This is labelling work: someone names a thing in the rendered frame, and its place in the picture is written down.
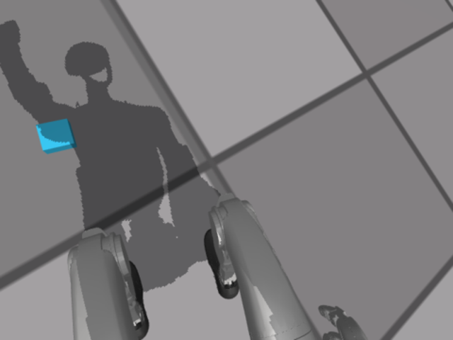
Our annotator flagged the right robot foot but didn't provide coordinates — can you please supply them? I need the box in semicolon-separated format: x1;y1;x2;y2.
204;229;239;299

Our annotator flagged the right robot hand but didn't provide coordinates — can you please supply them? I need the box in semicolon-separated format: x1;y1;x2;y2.
319;305;368;340

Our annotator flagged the small box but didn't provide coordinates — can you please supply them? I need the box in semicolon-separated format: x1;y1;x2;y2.
36;119;77;154

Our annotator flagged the left robot foot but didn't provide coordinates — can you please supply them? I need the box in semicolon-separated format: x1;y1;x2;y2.
130;261;149;340

